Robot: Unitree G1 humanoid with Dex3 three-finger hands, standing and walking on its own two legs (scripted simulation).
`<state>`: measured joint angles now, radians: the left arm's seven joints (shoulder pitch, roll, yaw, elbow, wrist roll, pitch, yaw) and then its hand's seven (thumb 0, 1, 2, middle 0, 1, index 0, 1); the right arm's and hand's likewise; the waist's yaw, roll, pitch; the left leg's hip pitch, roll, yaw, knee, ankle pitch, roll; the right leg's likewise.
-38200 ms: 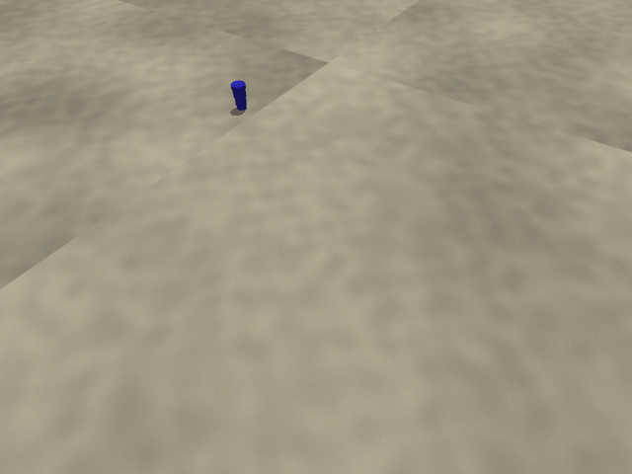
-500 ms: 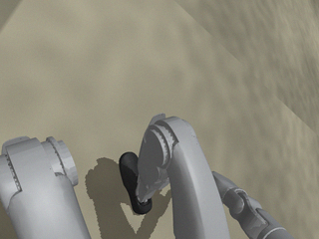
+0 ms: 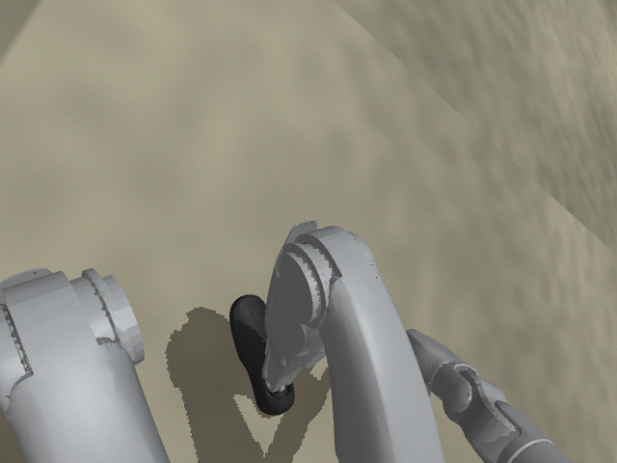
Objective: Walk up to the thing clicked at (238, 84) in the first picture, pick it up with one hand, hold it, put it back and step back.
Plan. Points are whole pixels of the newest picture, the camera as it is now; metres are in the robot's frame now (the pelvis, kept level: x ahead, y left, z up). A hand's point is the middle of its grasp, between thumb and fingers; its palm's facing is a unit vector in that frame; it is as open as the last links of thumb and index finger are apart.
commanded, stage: open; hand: left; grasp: from the side
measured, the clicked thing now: out of the picture +0.44 +0.40 -0.21
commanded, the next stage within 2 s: withdraw in 0.06 s
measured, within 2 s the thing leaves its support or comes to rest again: rests again in 0.50 s
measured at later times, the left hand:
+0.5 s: hand out of the picture +0.42 +0.49 -0.11, palm faces +0.75 -0.66 +0.00, open 16.6 cm
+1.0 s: hand out of the picture +0.32 +0.59 +0.00, palm faces +0.79 -0.53 -0.31, open 17.0 cm
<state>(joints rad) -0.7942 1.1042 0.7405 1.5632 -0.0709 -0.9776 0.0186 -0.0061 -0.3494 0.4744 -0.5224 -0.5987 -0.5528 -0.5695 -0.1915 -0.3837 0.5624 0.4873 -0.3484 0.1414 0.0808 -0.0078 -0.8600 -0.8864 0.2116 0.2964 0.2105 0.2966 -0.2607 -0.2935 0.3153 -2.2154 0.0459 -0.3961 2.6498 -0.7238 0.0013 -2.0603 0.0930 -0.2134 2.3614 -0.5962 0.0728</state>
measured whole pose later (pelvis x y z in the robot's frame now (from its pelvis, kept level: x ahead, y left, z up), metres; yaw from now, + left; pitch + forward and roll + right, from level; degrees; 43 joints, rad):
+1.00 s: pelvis +0.00 +0.00 +0.04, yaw +5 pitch +24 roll -16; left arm -0.75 1.20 0.84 1.25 0.14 -0.36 -0.04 -0.01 -0.45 0.10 -0.08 -0.08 -0.07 -0.07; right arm 0.03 -0.34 0.24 0.60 -0.13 0.21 0.08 -0.01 -0.91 -0.91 0.21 0.30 0.21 0.30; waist -0.15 -0.12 0.05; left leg -2.24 0.04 -0.23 2.47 -0.68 0.04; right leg -2.09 0.02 -0.12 2.27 -0.64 0.02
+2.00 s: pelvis +0.11 +0.00 +0.41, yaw +17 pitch +13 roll -3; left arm 0.39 0.23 0.04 0.06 -0.03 0.30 0.22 0.00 -0.50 0.08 -0.07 -0.06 -0.06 -0.06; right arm 0.30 -0.20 0.02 0.51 0.03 -0.03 -0.19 0.01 -0.90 -0.90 0.21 0.30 0.21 0.30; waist -0.06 0.04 -0.17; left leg -0.80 0.07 -0.05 1.10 -0.53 -0.03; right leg -0.75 -0.02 -0.06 1.03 -0.50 0.02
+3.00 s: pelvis +0.10 -0.02 +0.43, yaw +18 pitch +7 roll -1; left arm 0.45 0.20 -0.01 0.01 -0.02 0.28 0.14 -0.01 -0.55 0.05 -0.06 -0.06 -0.05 -0.06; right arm 0.27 -0.20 0.02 0.52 0.01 -0.12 -0.19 0.01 -0.90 -0.90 0.21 0.30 0.21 0.30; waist -0.03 0.04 -0.10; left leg -0.62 0.06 -0.04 0.95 -0.45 -0.04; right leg -0.58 -0.02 -0.06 0.92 -0.45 0.01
